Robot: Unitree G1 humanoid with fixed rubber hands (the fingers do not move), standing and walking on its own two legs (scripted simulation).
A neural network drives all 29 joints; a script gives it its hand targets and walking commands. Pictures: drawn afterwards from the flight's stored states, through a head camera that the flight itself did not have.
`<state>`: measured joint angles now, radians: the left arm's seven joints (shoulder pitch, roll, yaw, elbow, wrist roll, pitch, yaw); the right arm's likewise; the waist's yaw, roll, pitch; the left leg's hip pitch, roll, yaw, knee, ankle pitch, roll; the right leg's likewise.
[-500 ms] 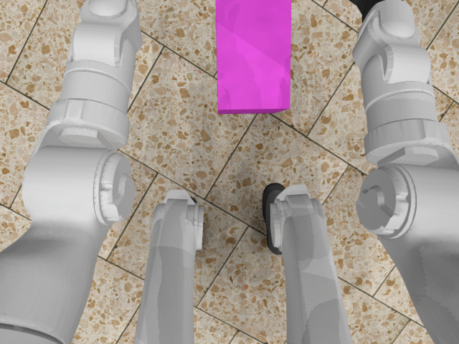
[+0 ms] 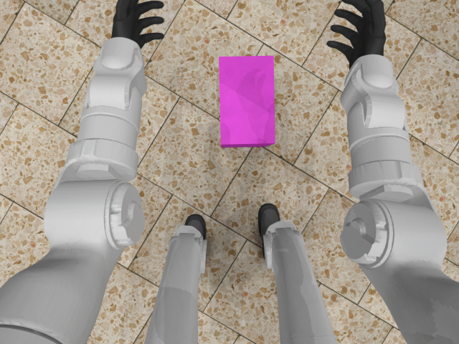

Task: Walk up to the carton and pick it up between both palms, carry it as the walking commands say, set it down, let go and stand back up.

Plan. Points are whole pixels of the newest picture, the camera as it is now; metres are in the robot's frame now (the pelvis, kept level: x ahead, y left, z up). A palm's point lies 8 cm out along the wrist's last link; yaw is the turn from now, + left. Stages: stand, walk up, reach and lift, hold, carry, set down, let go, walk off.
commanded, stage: set down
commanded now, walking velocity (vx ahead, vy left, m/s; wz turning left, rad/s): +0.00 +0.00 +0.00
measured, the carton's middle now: (244, 106) +0.54 -0.05 -0.55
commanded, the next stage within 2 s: let go in 0.10 s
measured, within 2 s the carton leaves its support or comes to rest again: neither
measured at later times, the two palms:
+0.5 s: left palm (111, 83) +0.47 +0.16 -0.05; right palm (398, 92) +0.45 -0.21 -0.04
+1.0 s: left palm (8, 272) +0.27 +0.22 +0.05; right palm out of the picture +0.25 -0.24 +0.06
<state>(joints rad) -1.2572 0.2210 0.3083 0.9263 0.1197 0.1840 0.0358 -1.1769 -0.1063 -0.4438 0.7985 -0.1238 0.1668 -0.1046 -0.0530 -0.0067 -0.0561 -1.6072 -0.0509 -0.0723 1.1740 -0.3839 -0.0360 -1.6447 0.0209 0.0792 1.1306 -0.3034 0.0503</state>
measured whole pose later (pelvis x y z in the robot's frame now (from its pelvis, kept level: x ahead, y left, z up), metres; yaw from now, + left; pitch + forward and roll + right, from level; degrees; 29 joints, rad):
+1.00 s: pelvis +0.06 +0.00 +0.13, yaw -1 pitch +8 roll +0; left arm 0.06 0.17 0.09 0.52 0.04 0.00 -0.05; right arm 0.13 -0.19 -0.07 0.44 -0.01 0.02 0.05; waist -0.01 0.00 0.04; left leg -0.39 -0.01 -0.06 0.52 -0.27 -0.01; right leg -0.44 0.01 0.09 0.50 -0.20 0.03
